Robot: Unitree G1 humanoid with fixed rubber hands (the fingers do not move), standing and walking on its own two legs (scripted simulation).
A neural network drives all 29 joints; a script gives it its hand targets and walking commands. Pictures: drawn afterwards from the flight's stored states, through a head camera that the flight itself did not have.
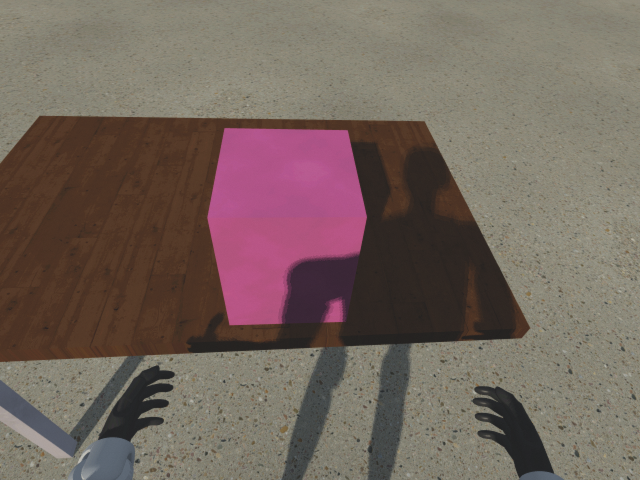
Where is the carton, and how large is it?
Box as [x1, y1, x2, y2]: [207, 128, 366, 324]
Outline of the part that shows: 224,128 207,218 229,324 345,321 366,219 347,130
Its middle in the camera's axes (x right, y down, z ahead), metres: -0.06 -0.02 +0.65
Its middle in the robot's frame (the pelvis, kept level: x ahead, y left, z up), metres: +0.50 +0.08 +0.01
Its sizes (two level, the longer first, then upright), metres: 0.210 0.200 0.250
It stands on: a table, 0.66 m high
